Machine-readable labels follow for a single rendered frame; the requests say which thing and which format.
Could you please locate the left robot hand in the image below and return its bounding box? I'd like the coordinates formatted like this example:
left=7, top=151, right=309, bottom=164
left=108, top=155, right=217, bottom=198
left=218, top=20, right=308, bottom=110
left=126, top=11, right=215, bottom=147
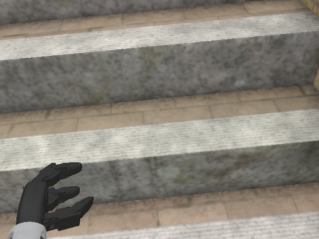
left=15, top=162, right=94, bottom=232

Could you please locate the left robot forearm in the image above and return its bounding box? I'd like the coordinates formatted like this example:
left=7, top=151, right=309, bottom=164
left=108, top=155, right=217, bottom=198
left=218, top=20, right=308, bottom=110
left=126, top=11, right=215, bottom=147
left=7, top=221, right=47, bottom=239

